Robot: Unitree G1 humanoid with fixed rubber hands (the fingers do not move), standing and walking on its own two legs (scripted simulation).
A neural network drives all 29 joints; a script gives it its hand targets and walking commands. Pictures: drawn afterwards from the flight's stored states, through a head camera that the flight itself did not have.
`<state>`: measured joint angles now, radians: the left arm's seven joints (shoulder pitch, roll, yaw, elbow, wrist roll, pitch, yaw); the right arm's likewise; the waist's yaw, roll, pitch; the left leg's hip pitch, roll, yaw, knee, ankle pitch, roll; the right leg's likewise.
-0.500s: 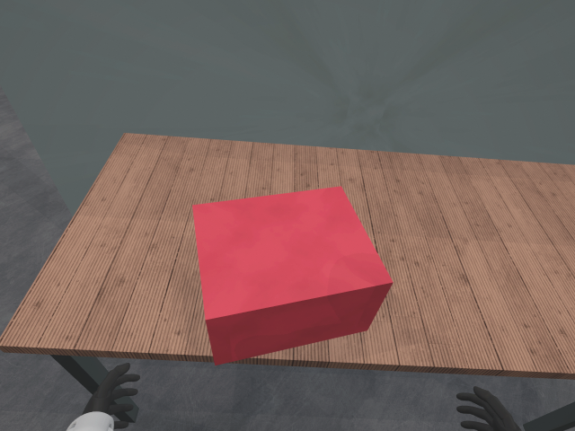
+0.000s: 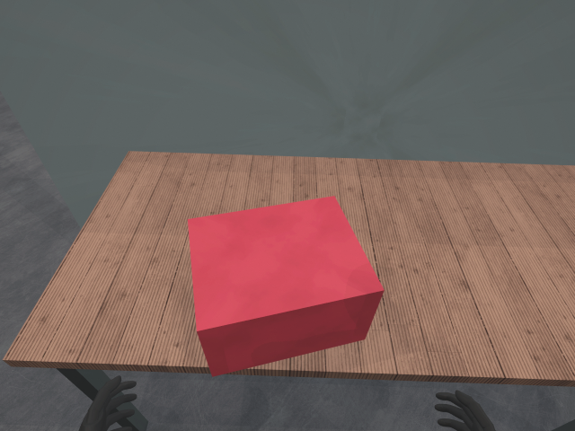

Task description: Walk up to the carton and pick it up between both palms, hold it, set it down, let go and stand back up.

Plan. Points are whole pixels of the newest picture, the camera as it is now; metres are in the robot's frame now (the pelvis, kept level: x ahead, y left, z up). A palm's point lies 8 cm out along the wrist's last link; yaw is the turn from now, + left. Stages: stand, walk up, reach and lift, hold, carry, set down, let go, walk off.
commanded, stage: reach and lift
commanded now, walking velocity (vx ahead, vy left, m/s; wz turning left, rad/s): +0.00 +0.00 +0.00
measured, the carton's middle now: (277, 280) +0.41 +0.03 -0.06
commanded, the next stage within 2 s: none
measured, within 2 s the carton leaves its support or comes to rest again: neither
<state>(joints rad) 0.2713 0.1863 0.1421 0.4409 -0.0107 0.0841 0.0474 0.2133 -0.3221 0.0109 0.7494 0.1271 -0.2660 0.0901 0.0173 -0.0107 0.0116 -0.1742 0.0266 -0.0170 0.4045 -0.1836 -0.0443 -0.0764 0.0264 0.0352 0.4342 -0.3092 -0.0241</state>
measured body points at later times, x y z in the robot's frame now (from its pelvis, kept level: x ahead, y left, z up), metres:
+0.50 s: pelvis +0.00 +0.01 +0.00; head -0.01 +0.01 +0.45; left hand +0.16 +0.24 -0.05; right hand +0.18 -0.27 -0.05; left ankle +0.02 +0.15 -0.74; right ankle -0.04 -0.10 -0.74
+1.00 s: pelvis +0.00 -0.01 +0.00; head +0.00 +0.00 +0.45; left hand +0.18 +0.23 -0.03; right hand +0.23 -0.27 -0.02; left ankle +0.02 +0.15 -0.74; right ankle -0.04 -0.10 -0.74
